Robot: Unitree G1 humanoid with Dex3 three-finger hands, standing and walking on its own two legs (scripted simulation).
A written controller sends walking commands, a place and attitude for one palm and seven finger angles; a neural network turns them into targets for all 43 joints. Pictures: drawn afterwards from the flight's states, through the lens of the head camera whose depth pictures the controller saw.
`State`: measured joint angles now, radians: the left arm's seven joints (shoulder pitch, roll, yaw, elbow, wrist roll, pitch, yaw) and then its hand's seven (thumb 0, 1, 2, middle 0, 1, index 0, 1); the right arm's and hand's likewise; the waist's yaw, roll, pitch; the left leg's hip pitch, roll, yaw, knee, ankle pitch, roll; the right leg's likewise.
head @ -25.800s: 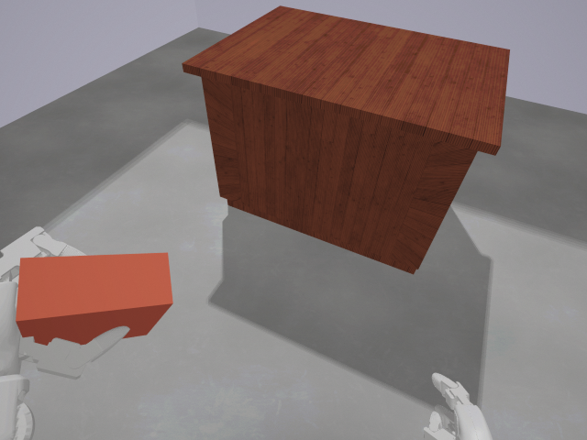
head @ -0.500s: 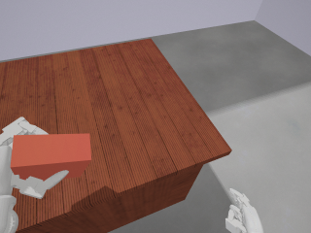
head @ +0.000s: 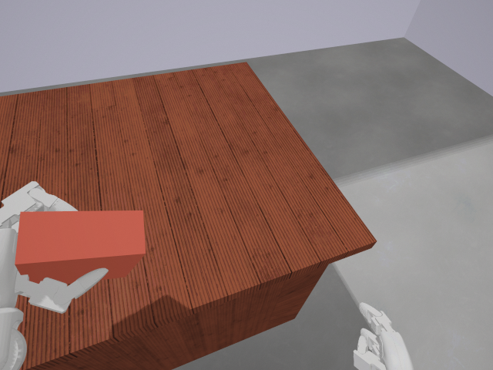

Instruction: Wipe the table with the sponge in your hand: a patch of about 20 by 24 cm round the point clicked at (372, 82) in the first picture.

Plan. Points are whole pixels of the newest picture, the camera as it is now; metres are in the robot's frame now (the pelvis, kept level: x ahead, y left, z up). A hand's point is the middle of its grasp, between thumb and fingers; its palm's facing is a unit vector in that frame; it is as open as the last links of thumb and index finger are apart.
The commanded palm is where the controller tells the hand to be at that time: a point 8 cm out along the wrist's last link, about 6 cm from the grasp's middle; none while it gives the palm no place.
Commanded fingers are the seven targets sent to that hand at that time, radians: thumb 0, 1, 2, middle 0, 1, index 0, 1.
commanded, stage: come to a stop and stand still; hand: left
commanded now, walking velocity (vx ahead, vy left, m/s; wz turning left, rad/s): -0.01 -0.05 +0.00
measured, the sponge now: (100, 249) +0.23 +0.21 +0.12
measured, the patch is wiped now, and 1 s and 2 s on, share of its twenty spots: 0.00 0.00 0.00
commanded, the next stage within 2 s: look again from close up in 0.90 s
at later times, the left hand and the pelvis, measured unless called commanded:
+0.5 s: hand (46, 248) +0.22 +0.27 +0.14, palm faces +0.36 -0.84 -0.39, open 9.6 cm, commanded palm +0.16 +0.28 +0.17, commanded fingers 0.00 0.10 1.30 -1.20 -1.60 -1.20 -1.60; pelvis +0.00 +0.01 +0.00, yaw +0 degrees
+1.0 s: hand (53, 235) +0.23 +0.26 +0.16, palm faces +0.35 -0.86 -0.38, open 9.6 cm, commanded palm +0.17 +0.29 +0.17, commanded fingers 0.00 0.10 1.30 -1.20 -1.60 -1.20 -1.60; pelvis +0.01 +0.01 +0.00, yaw +0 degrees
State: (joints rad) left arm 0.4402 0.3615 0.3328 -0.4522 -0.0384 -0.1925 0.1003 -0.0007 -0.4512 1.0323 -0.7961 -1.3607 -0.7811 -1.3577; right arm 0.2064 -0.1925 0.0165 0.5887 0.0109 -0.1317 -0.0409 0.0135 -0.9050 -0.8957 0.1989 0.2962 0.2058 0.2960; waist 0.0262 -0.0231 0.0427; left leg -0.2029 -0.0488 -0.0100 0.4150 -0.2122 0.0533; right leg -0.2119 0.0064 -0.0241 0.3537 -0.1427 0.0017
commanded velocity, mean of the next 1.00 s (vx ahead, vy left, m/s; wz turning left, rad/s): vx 0.00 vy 0.00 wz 0.00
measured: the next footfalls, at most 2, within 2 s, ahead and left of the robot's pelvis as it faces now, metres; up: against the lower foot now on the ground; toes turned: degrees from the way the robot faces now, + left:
none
